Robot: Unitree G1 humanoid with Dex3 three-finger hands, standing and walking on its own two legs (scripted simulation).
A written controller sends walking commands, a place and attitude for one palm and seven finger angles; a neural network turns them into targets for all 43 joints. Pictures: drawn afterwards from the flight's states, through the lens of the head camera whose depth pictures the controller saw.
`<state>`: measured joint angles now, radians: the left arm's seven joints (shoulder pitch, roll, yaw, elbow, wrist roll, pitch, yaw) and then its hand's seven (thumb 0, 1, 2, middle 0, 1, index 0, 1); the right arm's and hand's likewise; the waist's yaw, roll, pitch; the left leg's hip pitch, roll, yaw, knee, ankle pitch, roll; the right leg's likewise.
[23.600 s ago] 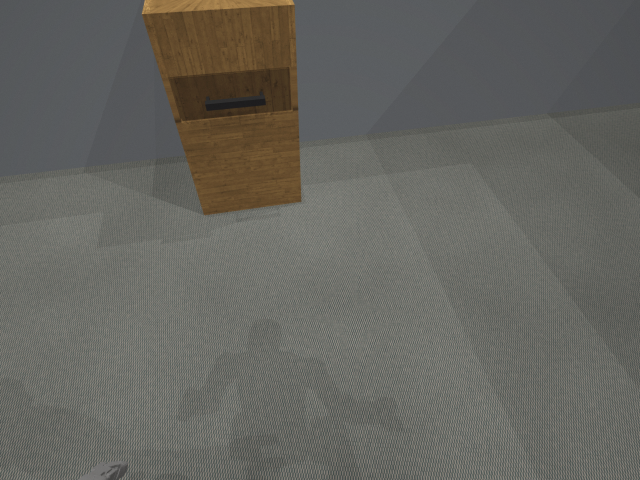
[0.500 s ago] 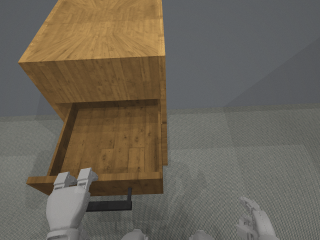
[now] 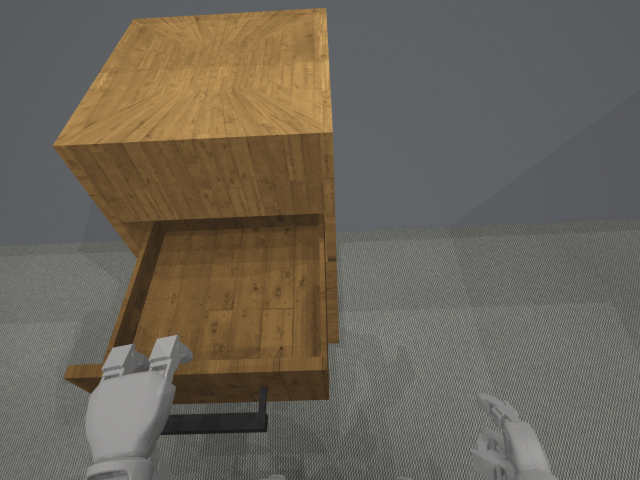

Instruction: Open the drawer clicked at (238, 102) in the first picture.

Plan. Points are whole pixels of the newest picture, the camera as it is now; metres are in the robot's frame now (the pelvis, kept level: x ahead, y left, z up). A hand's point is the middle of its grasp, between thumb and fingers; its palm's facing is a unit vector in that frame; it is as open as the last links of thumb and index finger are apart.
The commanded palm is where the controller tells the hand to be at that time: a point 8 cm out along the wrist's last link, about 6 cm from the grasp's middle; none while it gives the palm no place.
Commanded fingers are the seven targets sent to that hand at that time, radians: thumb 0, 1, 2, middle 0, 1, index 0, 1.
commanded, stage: draw the hand back to the body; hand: left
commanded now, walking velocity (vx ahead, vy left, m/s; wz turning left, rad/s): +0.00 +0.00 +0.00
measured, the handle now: (205, 409) +0.24 +0.22 -0.17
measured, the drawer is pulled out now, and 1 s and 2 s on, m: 0.30 0.30 0.30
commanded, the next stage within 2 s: step back with the hand held close in 1.70 s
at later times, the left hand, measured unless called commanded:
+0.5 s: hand (119, 415) +0.19 +0.24 +0.03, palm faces +0.02 -0.12 -0.99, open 13.8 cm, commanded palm +0.16 +0.24 +0.09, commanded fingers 0.00 -0.50 0.30 -0.30 -1.20 -0.30 -1.20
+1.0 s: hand (92, 369) +0.20 +0.21 +0.14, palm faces +0.34 -0.86 -0.39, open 12.9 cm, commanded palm +0.15 +0.26 +0.17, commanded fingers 0.00 0.06 0.54 -0.26 -0.84 -0.26 -0.84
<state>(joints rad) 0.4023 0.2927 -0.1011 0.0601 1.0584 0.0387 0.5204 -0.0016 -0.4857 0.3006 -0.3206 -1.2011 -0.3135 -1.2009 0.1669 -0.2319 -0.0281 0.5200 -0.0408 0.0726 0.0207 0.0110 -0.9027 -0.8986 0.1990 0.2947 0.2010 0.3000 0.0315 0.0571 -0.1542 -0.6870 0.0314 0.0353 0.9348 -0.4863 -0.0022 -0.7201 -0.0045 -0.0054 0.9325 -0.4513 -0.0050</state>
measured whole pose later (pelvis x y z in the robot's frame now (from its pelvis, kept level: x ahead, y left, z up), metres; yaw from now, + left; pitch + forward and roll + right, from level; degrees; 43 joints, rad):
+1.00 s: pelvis +0.02 +0.00 +0.05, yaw +3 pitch -1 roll +0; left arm 0.57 0.27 0.12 -0.38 -0.01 -0.04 0.15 -0.01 -0.24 0.41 -0.30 -1.04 -0.29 -1.04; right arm 0.23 -0.20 0.04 0.56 0.01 -0.13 -0.11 0.01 -0.90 -0.90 0.20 0.29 0.20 0.30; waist 0.03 0.07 0.00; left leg -0.17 0.01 -0.01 0.54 -0.34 -0.01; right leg -0.19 -0.02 -0.06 0.54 -0.34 0.00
